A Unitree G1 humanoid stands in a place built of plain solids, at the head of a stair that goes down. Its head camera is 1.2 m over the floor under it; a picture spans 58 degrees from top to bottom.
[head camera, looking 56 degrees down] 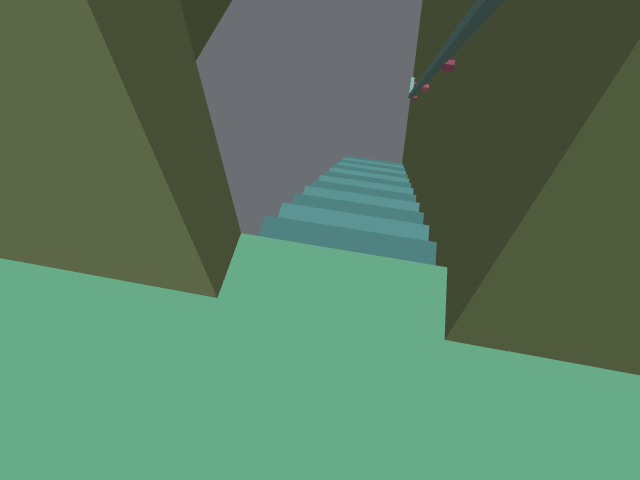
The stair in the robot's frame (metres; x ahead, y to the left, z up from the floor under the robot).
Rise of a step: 0.20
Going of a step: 0.23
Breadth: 0.69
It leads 11 degrees to the right of straight ahead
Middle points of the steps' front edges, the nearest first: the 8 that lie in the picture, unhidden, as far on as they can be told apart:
0.77 -0.07 0.00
1.00 -0.12 -0.19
1.22 -0.16 -0.39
1.44 -0.20 -0.59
1.66 -0.25 -0.78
1.89 -0.29 -0.98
2.11 -0.34 -1.17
2.34 -0.38 -1.37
